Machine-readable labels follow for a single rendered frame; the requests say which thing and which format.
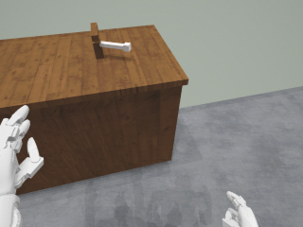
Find robot left forearm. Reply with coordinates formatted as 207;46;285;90
0;194;23;227

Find robot right hand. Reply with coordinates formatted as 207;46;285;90
223;191;258;227

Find robot left hand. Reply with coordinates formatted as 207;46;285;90
0;105;44;196

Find counter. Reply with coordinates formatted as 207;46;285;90
0;23;189;196

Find tap lever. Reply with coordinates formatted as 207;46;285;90
99;41;132;52

